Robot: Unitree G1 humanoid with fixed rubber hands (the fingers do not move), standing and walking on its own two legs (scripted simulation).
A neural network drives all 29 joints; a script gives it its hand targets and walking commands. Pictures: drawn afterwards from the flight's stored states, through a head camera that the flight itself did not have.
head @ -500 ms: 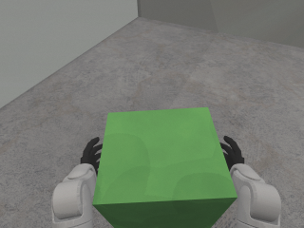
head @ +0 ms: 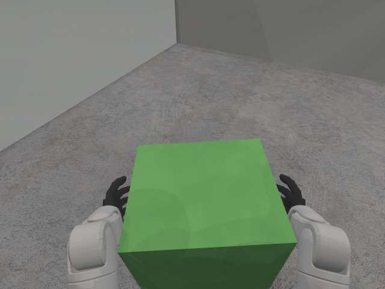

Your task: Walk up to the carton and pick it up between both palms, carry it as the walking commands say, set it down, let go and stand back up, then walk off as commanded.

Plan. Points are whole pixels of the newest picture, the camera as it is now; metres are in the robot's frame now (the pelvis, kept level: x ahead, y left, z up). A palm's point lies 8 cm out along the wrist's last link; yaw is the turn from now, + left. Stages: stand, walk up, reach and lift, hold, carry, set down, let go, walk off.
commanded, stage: carry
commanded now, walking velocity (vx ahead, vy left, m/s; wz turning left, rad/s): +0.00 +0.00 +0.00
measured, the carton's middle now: (203, 225) +0.25 +0.00 +0.02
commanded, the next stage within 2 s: hold in 1.10 s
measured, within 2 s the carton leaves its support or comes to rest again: neither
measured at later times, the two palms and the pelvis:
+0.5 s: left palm (105, 221) +0.23 +0.18 +0.08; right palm (286, 222) +0.23 -0.16 +0.08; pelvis -0.02 +0.01 +0.00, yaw +0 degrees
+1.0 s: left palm (102, 223) +0.23 +0.19 +0.08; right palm (284, 224) +0.22 -0.15 +0.08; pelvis -0.02 +0.02 +0.00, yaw +0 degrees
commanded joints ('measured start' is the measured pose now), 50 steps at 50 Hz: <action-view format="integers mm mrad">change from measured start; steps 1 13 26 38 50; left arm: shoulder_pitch -597 -585 -583 -588 -585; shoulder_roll -797 -807 -807 -814 -812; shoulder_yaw -760 -770 -780 -781 -779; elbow -135 -168 -168 -165 -161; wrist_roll -362 -369 -375 -378 -377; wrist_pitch -21 -21 -22 -27 -32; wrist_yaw -209 -206 -209 -209 -208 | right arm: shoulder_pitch -589 -581 -564 -571 -566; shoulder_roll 802 807 805 807 804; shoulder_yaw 836 847 841 840 837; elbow -92 -133 -132 -138 -134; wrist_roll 354 357 353 354 350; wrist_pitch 27 29 28 24 20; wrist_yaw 240 237 236 236 235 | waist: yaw -1 0 0 1 2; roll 6 -4 0 1 -2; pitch -191 -249 -252 -258 -264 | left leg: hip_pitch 71 83 67 47 38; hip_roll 103 107 112 116 116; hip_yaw -145 -154 -165 -170 -168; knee -108 -105 -113 -132 -139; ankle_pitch -56 -8 5 -13 -25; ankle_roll -20 -7 1 4 5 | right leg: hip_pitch -21 0 -8 2 0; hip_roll -124 -130 -129 -123 -122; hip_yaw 137 138 140 140 144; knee -127 -106 -87 -85 -86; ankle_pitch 5 46 51 54 50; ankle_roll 30 25 25 29 31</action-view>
